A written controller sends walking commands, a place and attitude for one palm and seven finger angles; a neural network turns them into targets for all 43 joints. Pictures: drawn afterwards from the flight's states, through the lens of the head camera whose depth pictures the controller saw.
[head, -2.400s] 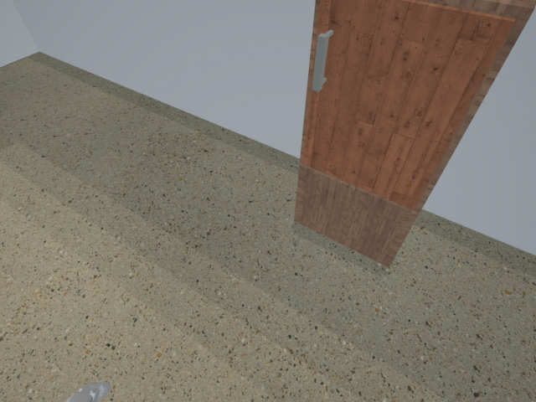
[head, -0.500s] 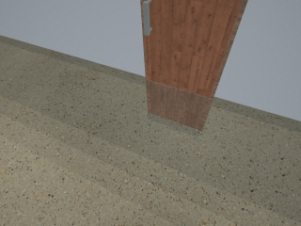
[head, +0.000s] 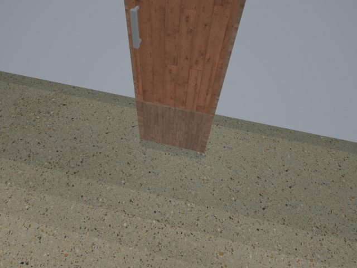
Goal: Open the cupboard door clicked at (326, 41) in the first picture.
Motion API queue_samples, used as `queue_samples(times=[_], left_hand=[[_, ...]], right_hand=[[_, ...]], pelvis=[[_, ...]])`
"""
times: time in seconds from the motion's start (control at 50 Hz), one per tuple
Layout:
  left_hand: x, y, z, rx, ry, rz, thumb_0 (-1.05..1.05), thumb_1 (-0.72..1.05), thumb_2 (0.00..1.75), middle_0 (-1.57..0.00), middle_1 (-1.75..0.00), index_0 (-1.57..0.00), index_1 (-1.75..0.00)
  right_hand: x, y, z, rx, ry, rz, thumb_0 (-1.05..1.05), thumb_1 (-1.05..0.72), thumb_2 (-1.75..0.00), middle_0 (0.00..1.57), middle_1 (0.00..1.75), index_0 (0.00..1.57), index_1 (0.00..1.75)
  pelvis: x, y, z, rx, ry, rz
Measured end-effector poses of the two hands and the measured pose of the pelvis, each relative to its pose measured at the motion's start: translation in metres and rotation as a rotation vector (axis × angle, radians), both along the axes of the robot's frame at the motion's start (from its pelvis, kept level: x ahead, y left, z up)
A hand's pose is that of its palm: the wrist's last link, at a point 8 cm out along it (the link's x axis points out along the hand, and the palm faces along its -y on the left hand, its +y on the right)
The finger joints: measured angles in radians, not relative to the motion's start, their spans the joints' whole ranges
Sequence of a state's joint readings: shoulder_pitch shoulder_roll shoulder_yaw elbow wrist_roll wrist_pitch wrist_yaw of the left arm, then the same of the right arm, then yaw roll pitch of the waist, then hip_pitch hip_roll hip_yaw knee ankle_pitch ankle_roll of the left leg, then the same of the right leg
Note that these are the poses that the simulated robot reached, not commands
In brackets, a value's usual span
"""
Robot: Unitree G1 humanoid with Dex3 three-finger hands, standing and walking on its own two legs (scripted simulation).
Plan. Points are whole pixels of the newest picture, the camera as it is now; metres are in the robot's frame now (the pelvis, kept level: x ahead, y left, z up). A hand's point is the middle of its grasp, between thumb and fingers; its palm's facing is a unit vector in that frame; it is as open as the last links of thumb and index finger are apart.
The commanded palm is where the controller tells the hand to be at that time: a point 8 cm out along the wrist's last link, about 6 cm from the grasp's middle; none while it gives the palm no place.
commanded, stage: turn to face it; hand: left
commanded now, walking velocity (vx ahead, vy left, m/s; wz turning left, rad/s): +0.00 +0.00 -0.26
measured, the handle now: (136, 27) +0.96 +0.26 +0.06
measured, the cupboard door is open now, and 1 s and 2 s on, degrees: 0 0 0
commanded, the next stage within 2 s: take the last steps up to it in 0.06 s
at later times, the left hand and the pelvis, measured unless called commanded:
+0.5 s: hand out of the picture +0.07 +0.19 -0.15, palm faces -0.03 -0.97 -0.22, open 7.2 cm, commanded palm none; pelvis +0.01 +0.01 +0.01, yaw -6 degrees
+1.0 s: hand (58, 249) +0.18 +0.32 -0.18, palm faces +0.01 -0.98 -0.17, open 7.4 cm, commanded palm none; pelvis +0.17 +0.14 +0.00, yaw -4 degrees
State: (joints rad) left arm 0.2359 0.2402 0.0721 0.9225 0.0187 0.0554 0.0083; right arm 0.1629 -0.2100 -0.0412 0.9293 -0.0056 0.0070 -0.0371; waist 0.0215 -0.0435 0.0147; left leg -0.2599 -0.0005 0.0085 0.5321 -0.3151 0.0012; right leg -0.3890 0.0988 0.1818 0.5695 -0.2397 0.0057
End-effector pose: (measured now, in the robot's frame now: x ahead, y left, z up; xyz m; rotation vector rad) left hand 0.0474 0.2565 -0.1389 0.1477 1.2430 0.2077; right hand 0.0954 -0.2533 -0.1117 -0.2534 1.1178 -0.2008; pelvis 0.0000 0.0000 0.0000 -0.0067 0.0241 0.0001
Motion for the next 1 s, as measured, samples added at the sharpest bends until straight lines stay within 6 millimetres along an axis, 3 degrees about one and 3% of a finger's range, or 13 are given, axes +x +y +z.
queue_samples(times=[0.1, 0.18, 0.26, 0.4, 0.46, 0.54, 0.62, 0.72, 0.8, 0.84, 0.88, 0.94, 1.0], left_hand=[[0.019, 0.019, 0.008, -0.001, -0.037, -0.057, 0.01, 0.90, 0.89, -0.20, -0.30, -0.20, -0.30], [0.027, 0.022, 0.012, -0.007, -0.040, -0.096, 0.01, 0.90, 0.89, -0.20, -0.30, -0.20, -0.30], [0.032, 0.011, 0.013, -0.015, -0.017, -0.154, 0.01, 0.91, 0.89, -0.20, -0.30, -0.19, -0.30], [0.043, -0.027, 0.010, -0.032, -0.053, -0.206, 0.01, 0.90, 0.89, -0.20, -0.30, -0.20, -0.30], [0.032, -0.026, 0.017, -0.017, -0.073, -0.137, 0.00, 0.93, 0.89, -0.20, -0.30, -0.20, -0.30], [0.005, -0.009, 0.021, 0.010, 0.016, -0.100, -0.01, 0.94, 0.89, -0.20, -0.30, -0.20, -0.30], [-0.023, 0.007, 0.017, 0.004, 0.133, -0.054, 0.00, 0.93, 0.89, -0.20, -0.30, -0.20, -0.30], [-0.043, 0.030, 0.006, -0.032, 0.261, 0.011, 0.00, 0.91, 0.89, -0.20, -0.30, -0.20, -0.30], [-0.039, 0.057, -0.016, -0.072, 0.351, 0.044, 0.00, 0.91, 0.89, -0.20, -0.30, -0.20, -0.30], [-0.025, 0.073, -0.026, -0.083, 0.381, 0.045, 0.01, 0.90, 0.89, -0.20, -0.30, -0.20, -0.30], [0.003, 0.088, -0.027, -0.080, 0.365, 0.028, 0.01, 0.90, 0.89, -0.20, -0.30, -0.20, -0.30], [0.062, 0.106, -0.020, -0.070, 0.265, -0.009, 0.01, 0.91, 0.89, -0.20, -0.30, -0.20, -0.30], [0.125, 0.116, -0.009, -0.057, 0.141, -0.039, 0.01, 0.91, 0.89, -0.20, -0.30, -0.19, -0.30]], right_hand=[[-0.044, 0.020, 0.007, 0.003, 0.051, -0.042, 0.01, -0.91, -0.90, 0.20, 0.30, 0.20, 0.30], [-0.076, 0.032, 0.005, 0.024, 0.097, -0.096, 0.01, -0.91, -0.90, 0.20, 0.30, 0.20, 0.30], [-0.111, 0.040, -0.004, 0.060, 0.144, -0.158, 0.01, -0.91, -0.90, 0.20, 0.30, 0.20, 0.30], [-0.179, 0.045, -0.031, 0.148, 0.313, -0.243, 0.01, -0.91, -0.90, 0.20, 0.30, 0.20, 0.30], [-0.188, 0.046, -0.030, 0.169, 0.392, -0.228, 0.01, -0.91, -0.90, 0.20, 0.30, 0.20, 0.30], [-0.164, 0.044, -0.024, 0.173, 0.377, -0.222, 0.01, -0.91, -0.90, 0.20, 0.30, 0.20, 0.30], [-0.119, 0.048, -0.021, 0.159, 0.323, -0.192, 0.01, -0.91, -0.90, 0.20, 0.30, 0.20, 0.30], [-0.033, 0.066, -0.020, 0.127, 0.238, -0.113, 0.01, -0.91, -0.90, 0.20, 0.30, 0.20, 0.30], [0.049, 0.092, -0.026, 0.077, 0.130, -0.040, 0.01, -0.91, -0.90, 0.20, 0.30, 0.20, 0.30], [0.079, 0.107, -0.028, 0.052, 0.074, -0.024, 0.01, -0.91, -0.90, 0.20, 0.30, 0.20, 0.30], [0.098, 0.123, -0.025, 0.051, 0.044, -0.034, 0.01, -0.91, -0.90, 0.20, 0.30, 0.20, 0.30], [0.113, 0.148, -0.019, 0.074, 0.036, -0.053, 0.00, -0.91, -0.90, 0.20, 0.30, 0.20, 0.30], [0.121, 0.160, -0.014, 0.080, 0.041, -0.092, 0.00, -0.95, -0.90, 0.20, 0.30, 0.20, 0.30]], pelvis=[[-0.007, 0.013, 0.009, -0.016, -0.023, -0.040], [-0.010, 0.020, 0.012, -0.023, -0.032, -0.075], [-0.011, 0.022, 0.012, -0.020, -0.036, -0.105], [-0.005, 0.010, 0.002, 0.004, -0.039, -0.114], [0.004, 0.010, 0.006, 0.003, -0.045, -0.100], [0.019, 0.015, 0.013, 0.013, -0.044, -0.091], [0.040, 0.029, 0.013, 0.010, -0.041, -0.070], [0.074, 0.059, 0.005, -0.002, -0.033, -0.050], [0.110, 0.093, -0.015, -0.015, -0.029, -0.045], [0.122, 0.108, -0.022, -0.012, -0.034, -0.046], [0.133, 0.118, -0.019, -0.008, -0.037, -0.062], [0.151, 0.130, -0.008, 0.003, -0.034, -0.070], [0.171, 0.141, 0.001, 0.017, -0.029, -0.075]])
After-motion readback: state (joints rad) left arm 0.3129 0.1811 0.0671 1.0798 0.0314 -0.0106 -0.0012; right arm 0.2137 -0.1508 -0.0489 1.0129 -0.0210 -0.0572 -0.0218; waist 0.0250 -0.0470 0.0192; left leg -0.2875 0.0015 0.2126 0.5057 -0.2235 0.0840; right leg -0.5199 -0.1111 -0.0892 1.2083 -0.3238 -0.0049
